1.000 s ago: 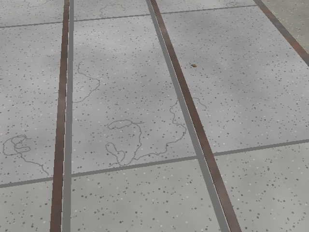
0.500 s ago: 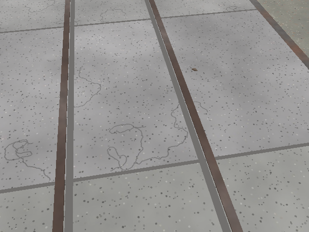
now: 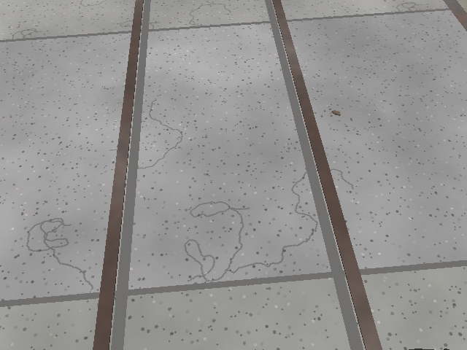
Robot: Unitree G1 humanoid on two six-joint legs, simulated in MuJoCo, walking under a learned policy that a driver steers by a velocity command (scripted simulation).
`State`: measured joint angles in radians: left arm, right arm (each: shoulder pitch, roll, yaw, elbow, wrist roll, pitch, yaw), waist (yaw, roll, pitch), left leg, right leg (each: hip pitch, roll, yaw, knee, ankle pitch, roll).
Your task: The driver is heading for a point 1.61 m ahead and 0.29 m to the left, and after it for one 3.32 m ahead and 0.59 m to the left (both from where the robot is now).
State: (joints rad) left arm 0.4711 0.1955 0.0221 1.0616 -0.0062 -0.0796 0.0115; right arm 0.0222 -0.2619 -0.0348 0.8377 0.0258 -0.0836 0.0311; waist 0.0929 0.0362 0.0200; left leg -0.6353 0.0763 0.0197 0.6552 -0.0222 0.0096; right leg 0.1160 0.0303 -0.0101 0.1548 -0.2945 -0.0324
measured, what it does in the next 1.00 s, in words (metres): walks ahead: left foot, then right foot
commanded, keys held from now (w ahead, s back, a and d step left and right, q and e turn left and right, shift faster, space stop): w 1.00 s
